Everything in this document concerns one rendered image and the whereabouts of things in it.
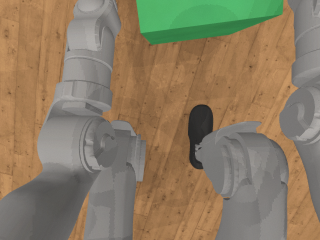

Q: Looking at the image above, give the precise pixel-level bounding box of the robot right forearm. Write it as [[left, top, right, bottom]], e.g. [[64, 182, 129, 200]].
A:
[[287, 0, 320, 88]]

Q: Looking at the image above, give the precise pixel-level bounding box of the right robot foot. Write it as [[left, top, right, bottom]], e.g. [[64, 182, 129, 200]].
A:
[[188, 104, 213, 170]]

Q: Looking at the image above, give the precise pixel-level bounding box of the robot left forearm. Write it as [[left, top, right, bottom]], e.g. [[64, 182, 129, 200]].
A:
[[37, 0, 122, 148]]

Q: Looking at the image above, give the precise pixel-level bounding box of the carton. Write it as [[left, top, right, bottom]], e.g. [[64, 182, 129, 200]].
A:
[[136, 0, 284, 45]]

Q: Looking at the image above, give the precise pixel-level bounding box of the robot left shin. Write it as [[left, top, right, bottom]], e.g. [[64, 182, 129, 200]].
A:
[[110, 120, 137, 136]]

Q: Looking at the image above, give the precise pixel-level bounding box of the robot left upper arm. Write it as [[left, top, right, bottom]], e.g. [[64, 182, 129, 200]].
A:
[[0, 115, 118, 240]]

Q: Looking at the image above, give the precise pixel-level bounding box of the robot right upper arm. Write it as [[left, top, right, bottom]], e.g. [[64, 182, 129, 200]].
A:
[[279, 83, 320, 223]]

